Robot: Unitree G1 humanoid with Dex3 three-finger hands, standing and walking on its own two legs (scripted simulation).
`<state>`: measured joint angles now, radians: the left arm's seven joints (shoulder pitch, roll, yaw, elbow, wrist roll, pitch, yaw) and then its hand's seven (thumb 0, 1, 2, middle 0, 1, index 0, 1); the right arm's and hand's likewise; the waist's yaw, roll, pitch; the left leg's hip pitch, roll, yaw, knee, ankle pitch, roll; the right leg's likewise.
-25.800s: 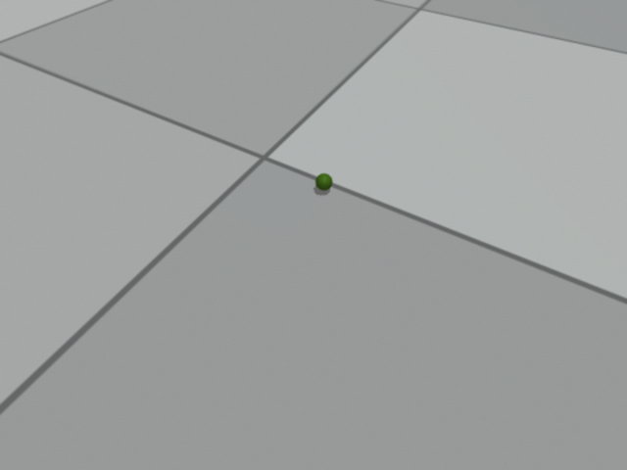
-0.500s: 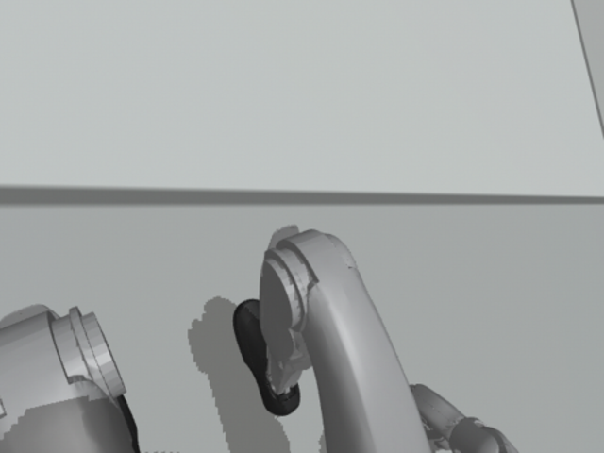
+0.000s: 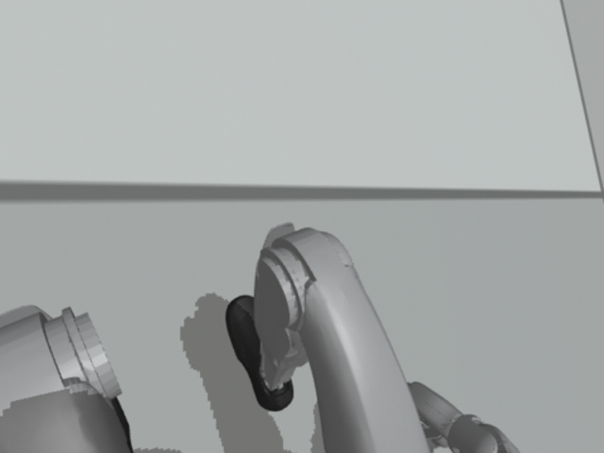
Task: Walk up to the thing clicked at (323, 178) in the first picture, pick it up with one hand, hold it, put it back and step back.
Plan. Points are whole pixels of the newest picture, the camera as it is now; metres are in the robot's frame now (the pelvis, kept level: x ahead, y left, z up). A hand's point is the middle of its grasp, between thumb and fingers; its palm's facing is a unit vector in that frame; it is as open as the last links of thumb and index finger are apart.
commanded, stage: open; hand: left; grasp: from above
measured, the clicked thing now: out of the picture +0.43 +0.34 -0.26
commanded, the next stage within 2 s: withdraw in 0.34 s
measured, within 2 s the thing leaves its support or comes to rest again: rests again in 1.22 s
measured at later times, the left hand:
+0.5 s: hand out of the picture +0.42 +0.33 -0.24, palm faces -0.42 -0.17 -0.89, open 13.3 cm
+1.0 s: hand out of the picture +0.40 +0.36 -0.06, palm faces -0.43 -0.11 -0.89, open 14.0 cm
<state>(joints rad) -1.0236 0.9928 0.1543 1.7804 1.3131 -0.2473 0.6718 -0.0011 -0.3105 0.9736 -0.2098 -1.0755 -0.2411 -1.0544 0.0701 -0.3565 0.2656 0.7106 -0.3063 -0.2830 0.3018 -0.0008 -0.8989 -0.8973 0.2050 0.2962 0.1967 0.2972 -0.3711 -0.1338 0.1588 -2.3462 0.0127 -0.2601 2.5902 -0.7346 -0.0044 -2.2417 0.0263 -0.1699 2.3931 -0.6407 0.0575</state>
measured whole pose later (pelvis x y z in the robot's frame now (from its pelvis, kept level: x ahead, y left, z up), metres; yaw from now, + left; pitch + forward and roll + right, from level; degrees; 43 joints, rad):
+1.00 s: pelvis -0.01 -0.01 +0.06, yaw +7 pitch +33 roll -8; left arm -0.88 0.72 0.02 1.28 1.13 -0.11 0.24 0.00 -0.53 1.03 -0.09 -1.03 -0.08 -1.04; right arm 0.12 -0.30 0.05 0.69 -0.10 -0.08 0.24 0.00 -0.91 -0.90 0.20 0.30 0.20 0.30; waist -0.20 0.03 -0.10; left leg -2.23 0.01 -0.12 2.34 -0.68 0.00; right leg -2.17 -0.01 -0.07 2.24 -0.64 0.03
